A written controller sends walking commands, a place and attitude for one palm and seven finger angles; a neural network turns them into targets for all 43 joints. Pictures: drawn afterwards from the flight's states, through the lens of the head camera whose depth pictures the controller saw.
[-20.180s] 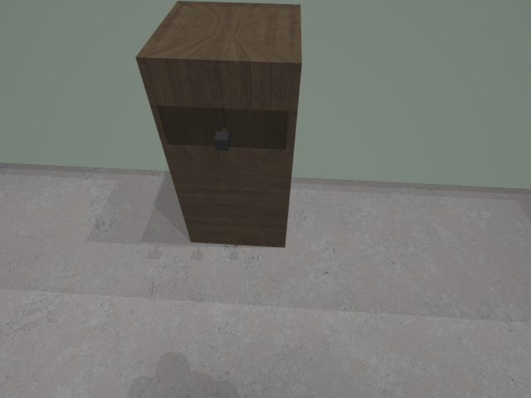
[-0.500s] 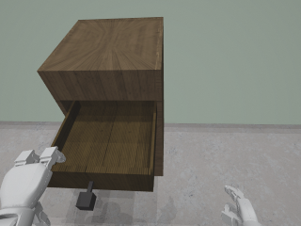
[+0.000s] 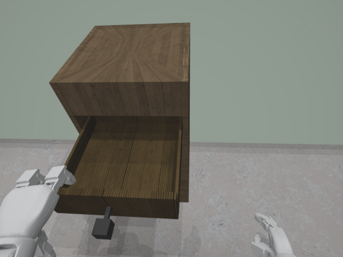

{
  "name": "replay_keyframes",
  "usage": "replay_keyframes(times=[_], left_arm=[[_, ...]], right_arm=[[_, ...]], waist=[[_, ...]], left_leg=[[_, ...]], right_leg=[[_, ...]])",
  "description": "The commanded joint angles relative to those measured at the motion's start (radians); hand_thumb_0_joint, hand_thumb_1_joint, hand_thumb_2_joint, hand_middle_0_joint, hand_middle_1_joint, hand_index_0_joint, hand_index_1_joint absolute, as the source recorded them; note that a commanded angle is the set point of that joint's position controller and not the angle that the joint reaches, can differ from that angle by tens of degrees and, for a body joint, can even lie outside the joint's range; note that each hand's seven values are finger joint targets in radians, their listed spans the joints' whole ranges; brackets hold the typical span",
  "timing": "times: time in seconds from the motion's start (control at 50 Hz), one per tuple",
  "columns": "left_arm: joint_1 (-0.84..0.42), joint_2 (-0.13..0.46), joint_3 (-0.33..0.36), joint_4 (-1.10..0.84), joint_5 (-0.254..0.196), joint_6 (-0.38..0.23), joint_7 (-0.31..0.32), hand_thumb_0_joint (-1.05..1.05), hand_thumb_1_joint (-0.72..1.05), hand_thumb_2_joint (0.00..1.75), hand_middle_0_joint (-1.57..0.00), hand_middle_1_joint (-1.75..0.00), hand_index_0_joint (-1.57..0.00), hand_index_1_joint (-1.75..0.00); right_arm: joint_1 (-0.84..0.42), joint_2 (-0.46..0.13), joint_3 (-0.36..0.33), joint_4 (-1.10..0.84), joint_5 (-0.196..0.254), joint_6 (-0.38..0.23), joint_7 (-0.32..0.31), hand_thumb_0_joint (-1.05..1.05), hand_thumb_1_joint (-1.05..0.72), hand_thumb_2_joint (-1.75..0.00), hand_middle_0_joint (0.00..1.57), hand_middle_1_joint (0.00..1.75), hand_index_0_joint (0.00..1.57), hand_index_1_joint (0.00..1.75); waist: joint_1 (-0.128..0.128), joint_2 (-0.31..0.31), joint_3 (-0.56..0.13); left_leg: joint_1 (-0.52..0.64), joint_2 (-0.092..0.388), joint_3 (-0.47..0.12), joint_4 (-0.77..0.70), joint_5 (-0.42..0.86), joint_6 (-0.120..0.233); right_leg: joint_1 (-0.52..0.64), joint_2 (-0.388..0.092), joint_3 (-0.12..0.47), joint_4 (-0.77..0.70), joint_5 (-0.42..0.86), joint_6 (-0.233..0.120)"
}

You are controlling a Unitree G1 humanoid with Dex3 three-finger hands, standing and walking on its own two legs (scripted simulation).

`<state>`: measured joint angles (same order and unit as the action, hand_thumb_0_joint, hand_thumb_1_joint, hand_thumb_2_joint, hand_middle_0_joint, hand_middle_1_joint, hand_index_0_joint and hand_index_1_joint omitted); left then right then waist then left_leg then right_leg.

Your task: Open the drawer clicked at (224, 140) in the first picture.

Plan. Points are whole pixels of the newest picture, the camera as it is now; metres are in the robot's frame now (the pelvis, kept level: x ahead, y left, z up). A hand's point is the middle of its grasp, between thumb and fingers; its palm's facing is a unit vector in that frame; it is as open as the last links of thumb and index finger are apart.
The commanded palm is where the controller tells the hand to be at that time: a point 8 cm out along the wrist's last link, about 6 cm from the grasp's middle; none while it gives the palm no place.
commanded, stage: draw the hand back to the body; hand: left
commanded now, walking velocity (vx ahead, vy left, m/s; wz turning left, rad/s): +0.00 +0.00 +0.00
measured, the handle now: (105, 221) +0.22 +0.23 -0.10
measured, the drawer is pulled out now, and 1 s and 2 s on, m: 0.30 0.30 0.30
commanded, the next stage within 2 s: step back with the hand held close in 1.22 s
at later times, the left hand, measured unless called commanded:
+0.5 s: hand (64, 190) +0.19 +0.22 +0.14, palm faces +0.38 -0.84 -0.37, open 13.0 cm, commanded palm +0.14 +0.27 +0.17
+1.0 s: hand (52, 188) +0.18 +0.21 +0.18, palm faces +0.44 -0.79 -0.42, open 8.8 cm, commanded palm +0.12 +0.25 +0.20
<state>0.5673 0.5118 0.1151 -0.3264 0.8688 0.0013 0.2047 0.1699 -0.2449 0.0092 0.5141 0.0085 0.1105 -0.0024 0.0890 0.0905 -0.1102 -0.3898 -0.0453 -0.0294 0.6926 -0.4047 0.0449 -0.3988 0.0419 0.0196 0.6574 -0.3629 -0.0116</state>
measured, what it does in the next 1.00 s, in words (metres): stands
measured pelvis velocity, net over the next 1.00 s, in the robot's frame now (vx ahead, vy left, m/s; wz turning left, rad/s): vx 0.01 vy -0.03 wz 0.05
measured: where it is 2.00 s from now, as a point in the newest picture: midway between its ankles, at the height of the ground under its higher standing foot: outside the picture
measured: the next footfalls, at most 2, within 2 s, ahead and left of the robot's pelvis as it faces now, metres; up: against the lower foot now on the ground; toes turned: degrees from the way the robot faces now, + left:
none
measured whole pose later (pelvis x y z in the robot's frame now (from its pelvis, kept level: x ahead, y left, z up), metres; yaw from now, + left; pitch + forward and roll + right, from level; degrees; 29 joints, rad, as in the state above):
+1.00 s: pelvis +0.01 -0.03 +0.02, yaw +3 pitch -2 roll +0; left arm 0.55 0.33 0.29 -0.48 -0.07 -0.11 0.11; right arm 0.17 -0.22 0.01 0.62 0.02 -0.13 -0.08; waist 0.05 0.08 -0.03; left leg -0.12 -0.03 -0.09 0.45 -0.30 0.00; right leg -0.12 0.05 -0.03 0.43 -0.29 -0.05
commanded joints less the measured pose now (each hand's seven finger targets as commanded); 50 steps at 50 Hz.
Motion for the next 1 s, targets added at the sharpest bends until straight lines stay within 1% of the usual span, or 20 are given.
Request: replay_keyframes(times=[0.0,0.12,0.2,0.22,0.24,0.26,0.28,0.3,0.34,0.4,0.42,0.44,0.54,0.62,0.68,0.74,0.78,0.8,0.9,0.98], left_arm=[[-0.039,0.190,0.133,-0.272,-0.004,-0.031,0.026,0.00,-0.50,0.30,-0.30,-1.20,-0.30,-1.20],[-0.019,0.230,0.192,-0.250,0.004,-0.036,0.031,0.00,-0.50,0.30,-0.30,-1.20,-0.30,-1.20],[-0.001,0.220,0.204,-0.252,-0.027,-0.020,0.021,0.00,-0.50,0.30,-0.30,-1.20,-0.30,-1.20],[-0.031,-0.181,0.106,-0.145,-0.742,-0.043,-0.020,0.00,-0.47,0.32,-0.30,-1.18,-0.30,-1.18],[-0.054,-0.093,0.117,-0.201,-0.786,-0.068,-0.034,0.00,-0.43,0.33,-0.29,-1.15,-0.29,-1.15],[-0.054,-0.066,0.154,-0.176,-0.785,-0.079,-0.030,0.00,-0.40,0.34,-0.29,-1.13,-0.29,-1.13],[-0.081,-0.039,0.168,-0.279,-0.845,-0.098,-0.030,0.00,-0.36,0.36,-0.29,-1.11,-0.29,-1.11],[-0.099,-0.013,0.199,-0.285,-0.864,-0.110,-0.026,0.00,-0.32,0.37,-0.29,-1.09,-0.29,-1.09],[-0.109,-0.016,0.191,-0.335,-0.884,-0.129,-0.028,0.00,-0.26,0.40,-0.28,-1.04,-0.28,-1.04],[-0.122,0.016,0.229,-0.385,-0.894,-0.136,-0.031,0.00,-0.15,0.45,-0.27,-0.98,-0.27,-0.98],[-0.108,-0.009,0.219,-0.359,-0.895,-0.141,-0.034,0.00,-0.12,0.47,-0.27,-0.95,-0.27,-0.95],[-0.109,-0.006,0.224,-0.370,-0.904,-0.140,-0.039,0.00,-0.08,0.48,-0.27,-0.93,-0.27,-0.93],[-0.053,-0.028,0.258,-0.320,-0.930,-0.150,-0.069,0.00,0.09,0.55,-0.26,-0.82,-0.26,-0.82],[-0.023,-0.059,0.244,-0.298,-0.937,-0.157,-0.085,0.00,0.23,0.62,-0.25,-0.73,-0.25,-0.73],[-0.030,-0.033,0.260,-0.350,-0.938,-0.165,-0.084,0.00,0.34,0.66,-0.24,-0.66,-0.24,-0.66],[-0.041,-0.014,0.278,-0.376,-0.940,-0.167,-0.080,0.00,0.44,0.70,-0.23,-0.59,-0.23,-0.59],[-0.053,-0.003,0.288,-0.387,-0.939,-0.170,-0.077,0.00,0.51,0.74,-0.23,-0.55,-0.23,-0.55],[-0.078,0.010,0.298,-0.399,-0.936,-0.170,-0.075,0.00,0.55,0.75,-0.22,-0.52,-0.22,-0.52],[-0.086,-0.003,0.297,-0.388,-0.937,-0.172,-0.075,0.00,0.73,0.82,-0.21,-0.41,-0.21,-0.41],[-0.075,-0.035,0.269,-0.325,-0.943,-0.168,-0.085,0.00,0.87,0.88,-0.20,-0.32,-0.20,-0.32]], right_arm=[[-0.141,-0.105,-0.039,-0.196,-0.001,-0.065,-0.010,0.00,-0.90,-0.90,0.20,0.30,0.20,0.30],[-0.130,-0.100,-0.034,-0.192,-0.003,-0.054,-0.007,0.00,-0.90,-0.90,0.20,0.30,0.20,0.30],[-0.153,-0.102,-0.040,-0.200,0.013,-0.056,-0.005,0.00,-0.90,-0.90,0.20,0.30,0.20,0.30],[-0.037,-0.024,-0.030,-0.206,0.037,-0.129,-0.032,0.00,-0.90,-0.90,0.20,0.30,0.20,0.30],[-0.060,-0.049,-0.027,-0.195,0.041,-0.179,-0.049,0.00,-0.90,-0.90,0.20,0.30,0.20,0.30],[-0.054,-0.053,-0.022,-0.176,0.036,-0.199,-0.058,0.00,-0.90,-0.90,0.20,0.30,0.20,0.30],[-0.061,-0.055,-0.019,-0.183,0.031,-0.208,-0.075,0.00,-0.90,-0.90,0.20,0.30,0.20,0.30],[-0.080,-0.059,-0.015,-0.167,0.025,-0.227,-0.090,0.00,-0.90,-0.90,0.20,0.30,0.20,0.30],[-0.075,-0.057,-0.011,-0.157,0.016,-0.267,-0.100,0.00,-0.90,-0.90,0.20,0.30,0.20,0.30],[-0.084,-0.056,0.000,-0.116,0.009,-0.306,-0.098,0.00,-0.90,-0.90,0.20,0.30,0.20,0.30],[-0.069,-0.051,0.003,-0.100,0.006,-0.309,-0.095,0.00,-0.90,-0.90,0.20,0.30,0.20,0.30],[-0.077,-0.045,0.006,-0.100,0.008,-0.317,-0.088,0.00,-0.90,-0.90,0.20,0.30,0.20,0.30],[-0.102,-0.043,-0.010,-0.085,0.010,-0.308,-0.072,0.00,-0.90,-0.90,0.20,0.30,0.20,0.30],[-0.111,-0.050,-0.021,-0.067,0.010,-0.298,-0.067,0.00,-0.90,-0.90,0.20,0.30,0.20,0.30],[-0.117,-0.051,-0.029,-0.077,0.013,-0.296,-0.070,0.00,-0.90,-0.90,0.20,0.30,0.20,0.30],[-0.122,-0.050,-0.029,-0.074,0.014,-0.296,-0.075,0.00,-0.90,-0.90,0.20,0.30,0.20,0.30],[-0.127,-0.049,-0.029,-0.075,0.013,-0.295,-0.079,0.00,-0.90,-0.90,0.20,0.30,0.20,0.30],[-0.130,-0.051,-0.028,-0.071,0.014,-0.296,-0.082,0.00,-0.90,-0.90,0.20,0.30,0.20,0.30],[-0.135,-0.046,-0.025,-0.064,0.014,-0.299,-0.081,0.00,-0.90,-0.90,0.20,0.30,0.20,0.30],[-0.141,-0.049,-0.028,-0.070,0.015,-0.288,-0.078,0.00,-0.90,-0.90,0.20,0.30,0.20,0.30]], waist=[[0.002,0.003,-0.100],[0.019,-0.026,-0.075],[0.015,-0.005,-0.071],[-0.090,-0.048,-0.014],[-0.072,-0.051,0.000],[-0.065,-0.003,0.007],[-0.059,-0.084,-0.016],[-0.053,-0.113,-0.023],[-0.049,-0.110,-0.040],[-0.039,0.033,0.028],[-0.042,0.077,0.060],[-0.041,0.078,0.068],[-0.036,-0.049,0.056],[-0.041,-0.028,0.032],[-0.041,-0.072,-0.021],[-0.041,-0.054,-0.035],[-0.040,-0.076,-0.027],[-0.041,-0.038,-0.017],[-0.039,-0.005,0.025],[-0.043,-0.105,0.067]], left_leg=[[0.106,0.060,-0.003,-0.096,0.386,-0.020],[0.095,0.053,-0.006,-0.106,0.354,-0.018],[0.110,0.056,-0.006,-0.112,0.369,-0.023],[0.233,0.075,-0.033,-0.142,0.372,-0.010],[0.248,0.097,-0.052,-0.163,0.365,-0.016],[0.252,0.088,-0.045,-0.174,0.350,-0.018],[0.244,0.087,-0.052,-0.196,0.368,-0.023],[0.239,0.083,-0.050,-0.203,0.374,-0.023],[0.239,0.072,-0.037,-0.221,0.405,-0.024],[0.217,0.062,-0.027,-0.241,0.432,-0.039],[0.214,0.057,-0.024,-0.246,0.439,-0.045],[0.209,0.064,-0.034,-0.257,0.453,-0.055],[0.219,0.067,-0.020,-0.262,0.464,-0.044],[0.239,0.060,-0.002,-0.260,0.453,-0.035],[0.262,0.063,0.000,-0.262,0.460,-0.028],[0.273,0.058,0.006,-0.261,0.456,-0.026],[0.275,0.056,0.008,-0.259,0.450,-0.022],[0.276,0.051,0.012,-0.259,0.442,-0.024],[0.278,0.050,0.010,-0.267,0.437,-0.026],[0.262,0.057,0.003,-0.278,0.396,-0.018]], right_leg=[[0.045,-0.029,-0.028,-0.100,0.253,-0.028],[0.052,-0.023,-0.044,-0.110,0.235,-0.029],[0.068,-0.024,-0.026,-0.120,0.258,-0.029],[0.136,-0.023,-0.080,-0.131,0.227,-0.023],[0.129,-0.034,-0.064,-0.134,0.182,-0.018],[0.122,-0.030,-0.067,-0.153,0.166,-0.021],[0.170,-0.043,-0.074,-0.162,0.201,-0.015],[0.188,-0.045,-0.073,-0.169,0.220,-0.011],[0.228,-0.057,-0.071,-0.177,0.281,-0.011],[0.242,-0.064,-0.063,-0.210,0.307,-0.021],[0.231,-0.060,-0.069,-0.219,0.313,-0.025],[0.248,-0.065,-0.073,-0.219,0.316,-0.026],[0.285,-0.059,-0.073,-0.241,0.383,-0.017],[0.283,-0.058,-0.068,-0.261,0.400,-0.010],[0.308,-0.064,-0.063,-0.258,0.417,-0.004],[0.313,-0.068,-0.055,-0.264,0.431,-0.002],[0.310,-0.069,-0.054,-0.268,0.438,0.001],[0.304,-0.067,-0.048,-0.281,0.421,-0.002],[0.288,-0.068,-0.050,-0.291,0.413,-0.003],[0.274,-0.068,-0.050,-0.298,0.377,0.006]])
